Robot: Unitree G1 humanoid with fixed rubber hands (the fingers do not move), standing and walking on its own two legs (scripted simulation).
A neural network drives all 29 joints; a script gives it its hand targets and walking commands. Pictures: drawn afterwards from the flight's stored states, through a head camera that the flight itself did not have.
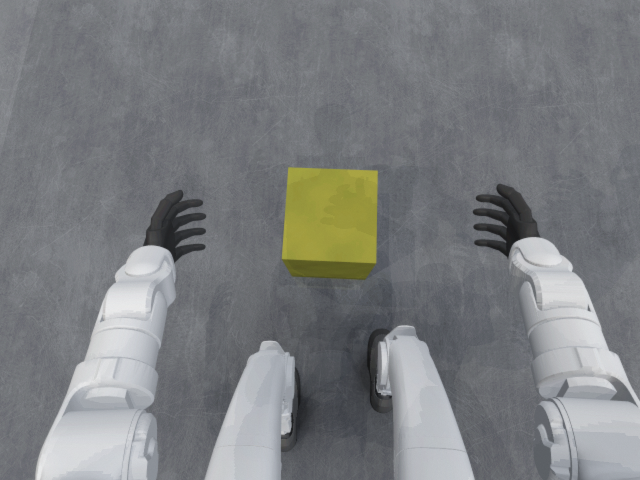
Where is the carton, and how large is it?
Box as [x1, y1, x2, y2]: [282, 167, 377, 279]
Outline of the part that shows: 288,167 282,259 291,275 364,279 375,264 377,171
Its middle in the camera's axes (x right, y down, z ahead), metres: +0.03 -0.04 +0.97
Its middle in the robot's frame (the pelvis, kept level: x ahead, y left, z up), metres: +0.52 +0.00 -0.54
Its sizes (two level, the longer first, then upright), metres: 0.210 0.200 0.250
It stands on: the floor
